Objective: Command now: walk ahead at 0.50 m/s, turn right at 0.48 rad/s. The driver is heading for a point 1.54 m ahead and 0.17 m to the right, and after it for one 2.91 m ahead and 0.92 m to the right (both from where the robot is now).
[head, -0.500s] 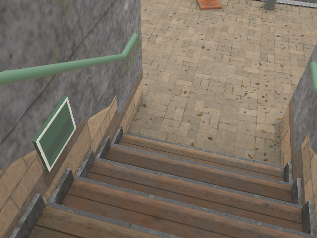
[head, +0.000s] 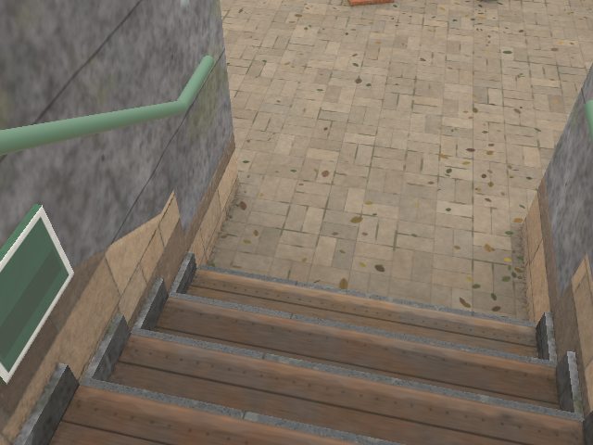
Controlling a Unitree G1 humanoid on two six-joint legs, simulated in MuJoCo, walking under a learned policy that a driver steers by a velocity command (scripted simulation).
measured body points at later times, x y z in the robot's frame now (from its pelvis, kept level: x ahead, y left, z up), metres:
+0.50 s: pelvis +0.26 +0.05 -0.16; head +0.25 +0.05 +0.29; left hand +0.40 +0.26 -0.29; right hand +0.15 -0.17 -0.31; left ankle +0.25 +0.13 -0.88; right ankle +0.36 -0.12 -0.77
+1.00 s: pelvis +0.51 -0.11 -0.31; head +0.53 -0.11 +0.14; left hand +0.69 +0.09 -0.45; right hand +0.32 -0.25 -0.45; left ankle +0.42 +0.08 -0.81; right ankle +0.49 -0.19 -1.05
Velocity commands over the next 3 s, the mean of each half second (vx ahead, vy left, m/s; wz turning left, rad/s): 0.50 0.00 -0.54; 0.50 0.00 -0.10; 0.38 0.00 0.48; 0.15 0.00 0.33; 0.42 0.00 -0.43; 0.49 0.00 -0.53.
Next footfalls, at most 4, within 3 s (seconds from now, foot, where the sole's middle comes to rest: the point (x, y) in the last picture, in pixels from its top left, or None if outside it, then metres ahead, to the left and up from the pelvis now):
0.26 left None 0.29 0.13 -0.92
0.88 right None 0.53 -0.21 -1.09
1.40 left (336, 400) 0.88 -0.01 -1.26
1.86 right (407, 403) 0.89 -0.24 -1.26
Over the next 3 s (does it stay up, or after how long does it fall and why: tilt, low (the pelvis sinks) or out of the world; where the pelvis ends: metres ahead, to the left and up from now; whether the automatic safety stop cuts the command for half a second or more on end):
stays up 1.31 -0.17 -0.77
